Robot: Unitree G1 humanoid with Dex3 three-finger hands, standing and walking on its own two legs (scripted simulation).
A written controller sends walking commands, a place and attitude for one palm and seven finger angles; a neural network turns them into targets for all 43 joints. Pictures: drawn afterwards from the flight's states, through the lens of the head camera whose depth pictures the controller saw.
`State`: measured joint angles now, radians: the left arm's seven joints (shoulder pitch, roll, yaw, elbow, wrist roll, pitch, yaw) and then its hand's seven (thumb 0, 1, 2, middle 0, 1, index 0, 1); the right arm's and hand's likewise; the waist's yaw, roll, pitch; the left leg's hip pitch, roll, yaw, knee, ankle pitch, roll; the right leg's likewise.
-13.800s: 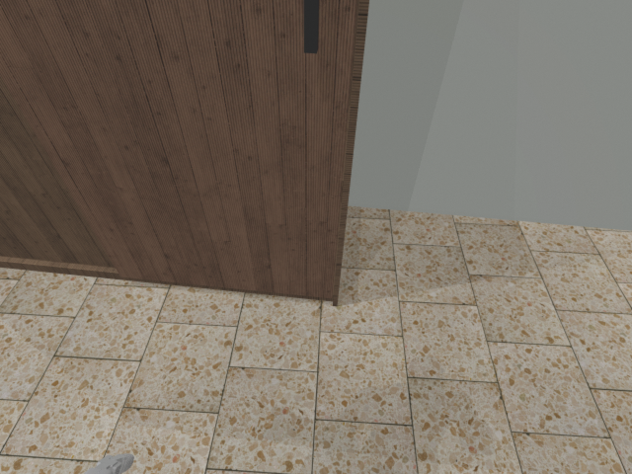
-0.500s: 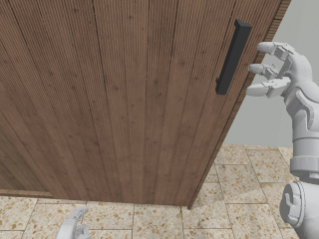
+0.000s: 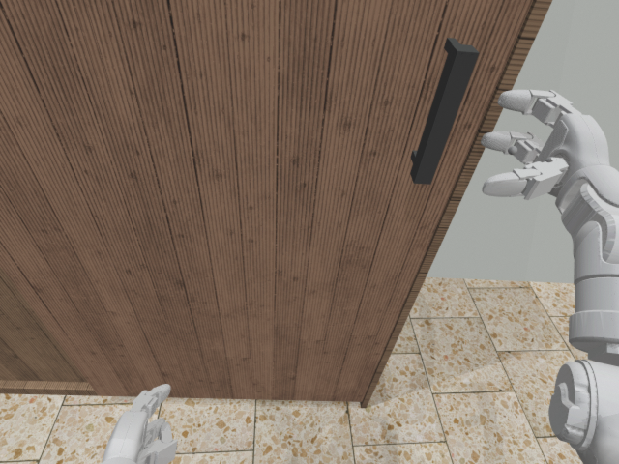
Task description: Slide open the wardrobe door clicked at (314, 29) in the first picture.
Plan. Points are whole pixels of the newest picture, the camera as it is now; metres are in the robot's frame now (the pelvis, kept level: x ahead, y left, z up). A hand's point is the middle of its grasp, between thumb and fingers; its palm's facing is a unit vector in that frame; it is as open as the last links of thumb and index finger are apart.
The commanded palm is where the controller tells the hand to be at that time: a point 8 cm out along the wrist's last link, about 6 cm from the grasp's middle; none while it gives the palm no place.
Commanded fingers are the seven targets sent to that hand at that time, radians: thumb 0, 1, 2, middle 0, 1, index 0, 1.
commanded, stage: move the hooked fingers beside the handle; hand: right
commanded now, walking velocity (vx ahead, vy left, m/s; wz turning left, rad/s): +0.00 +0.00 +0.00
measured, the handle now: (435, 114) +0.48 -0.12 +0.27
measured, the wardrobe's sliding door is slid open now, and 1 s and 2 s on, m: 0.00 0.00 0.00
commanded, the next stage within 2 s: feel for the door with the fingertips in 0.26 s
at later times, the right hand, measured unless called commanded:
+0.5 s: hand (497, 148) +0.41 -0.18 +0.26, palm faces +0.00 +1.00 -0.03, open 14.0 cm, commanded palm +0.39 -0.22 +0.27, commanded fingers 0.00 0.50 -0.30 0.30 1.20 0.30 1.20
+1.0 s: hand (472, 140) +0.41 -0.15 +0.27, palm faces +0.00 +1.00 -0.02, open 14.0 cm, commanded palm +0.40 -0.20 +0.27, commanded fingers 0.00 0.50 -0.30 0.30 1.20 0.30 1.20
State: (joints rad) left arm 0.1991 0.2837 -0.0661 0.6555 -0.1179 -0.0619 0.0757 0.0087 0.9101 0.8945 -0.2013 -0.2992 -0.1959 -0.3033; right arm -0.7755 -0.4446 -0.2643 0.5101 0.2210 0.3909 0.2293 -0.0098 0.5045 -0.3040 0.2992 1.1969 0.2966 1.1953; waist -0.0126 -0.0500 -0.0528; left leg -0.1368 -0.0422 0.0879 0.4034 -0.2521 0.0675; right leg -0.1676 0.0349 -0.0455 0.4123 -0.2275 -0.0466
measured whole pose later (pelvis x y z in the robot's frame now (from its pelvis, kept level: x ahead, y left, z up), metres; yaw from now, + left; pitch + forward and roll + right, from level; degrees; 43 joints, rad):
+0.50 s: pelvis +0.00 -0.01 +0.00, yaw +1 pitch -1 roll +0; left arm 0.24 0.27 -0.07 0.66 -0.11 -0.04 0.07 0.01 0.91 0.89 -0.20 -0.30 -0.20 -0.30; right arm -0.77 -0.39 -0.24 0.46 0.21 0.40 0.17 -0.01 0.50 -0.30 0.30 1.20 0.30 1.20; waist 0.00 -0.05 -0.04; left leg -0.12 -0.04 0.07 0.39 -0.24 0.06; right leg -0.15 0.04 -0.06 0.39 -0.22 -0.06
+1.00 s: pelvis +0.00 -0.01 +0.00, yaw +1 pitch -2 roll +0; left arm 0.19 0.25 -0.07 0.66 -0.09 -0.01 0.06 0.01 0.91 0.89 -0.20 -0.30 -0.20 -0.30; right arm -0.81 -0.31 -0.20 0.45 0.19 0.45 0.08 -0.01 0.50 -0.30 0.30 1.20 0.30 1.20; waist -0.01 -0.05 -0.05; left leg -0.11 -0.04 0.07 0.38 -0.24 0.06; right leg -0.13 0.04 -0.06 0.37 -0.21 -0.06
